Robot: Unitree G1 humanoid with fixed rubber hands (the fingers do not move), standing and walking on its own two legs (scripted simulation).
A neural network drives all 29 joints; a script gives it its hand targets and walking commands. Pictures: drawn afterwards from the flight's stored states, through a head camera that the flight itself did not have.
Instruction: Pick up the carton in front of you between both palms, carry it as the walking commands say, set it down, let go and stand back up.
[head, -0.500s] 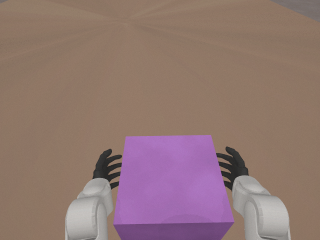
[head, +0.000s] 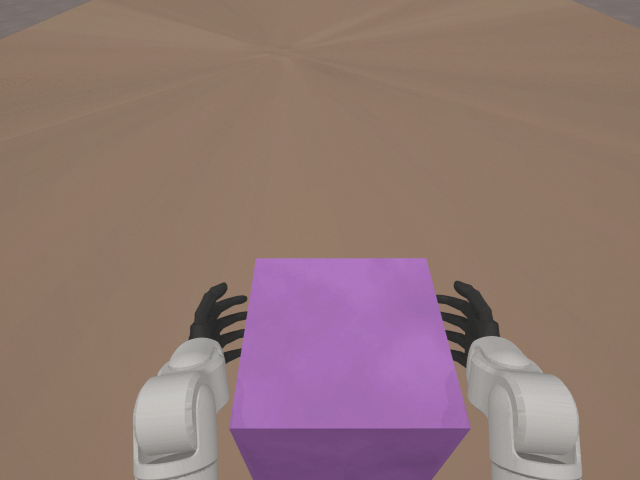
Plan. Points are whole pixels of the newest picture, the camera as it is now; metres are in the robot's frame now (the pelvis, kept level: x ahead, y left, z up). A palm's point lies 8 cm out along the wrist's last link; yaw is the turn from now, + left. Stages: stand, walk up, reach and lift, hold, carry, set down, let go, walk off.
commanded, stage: carry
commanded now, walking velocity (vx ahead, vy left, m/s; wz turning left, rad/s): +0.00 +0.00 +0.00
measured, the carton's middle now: (340, 381) +0.25 +0.00 +0.02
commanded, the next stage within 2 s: none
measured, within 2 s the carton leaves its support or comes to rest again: neither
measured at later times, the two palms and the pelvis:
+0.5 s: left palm (209, 322) +0.29 +0.17 +0.09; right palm (450, 320) +0.29 -0.13 +0.09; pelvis +0.05 +0.02 -0.01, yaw +0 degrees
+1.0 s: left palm (213, 333) +0.31 +0.17 +0.05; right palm (433, 331) +0.30 -0.12 +0.04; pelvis +0.02 +0.02 +0.00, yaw +0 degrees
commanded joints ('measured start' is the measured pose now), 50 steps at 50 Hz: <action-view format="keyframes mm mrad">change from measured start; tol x8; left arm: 1 -367 -766 -581 -67 -270 0 -128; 22 -371 -774 -623 -65 -269 -27 -148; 39 -472 -768 -512 272 -134 -284 -253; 46 -515 -854 -411 535 -78 -440 -300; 50 -633 -847 -376 575 -42 -532 -323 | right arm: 1 -420 780 575 -81 271 -3 104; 24 -408 774 585 -44 276 -46 159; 50 -632 875 337 606 50 -523 316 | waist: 1 -1 47 -55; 11 -1 -2 -245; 28 2 5 -70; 36 6 -7 -201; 50 3 -17 -124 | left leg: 1 -40 115 -98 -88 -38 28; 14 21 90 -72 37 342 13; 24 4 94 -74 31 258 24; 28 -23 87 -80 -17 106 22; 41 41 82 -62 -27 168 27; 50 2 88 -75 -45 16 46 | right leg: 1 57 -167 188 -67 10 65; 7 158 -169 176 17 348 68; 11 201 -166 160 76 420 63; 50 111 -158 165 -8 46 79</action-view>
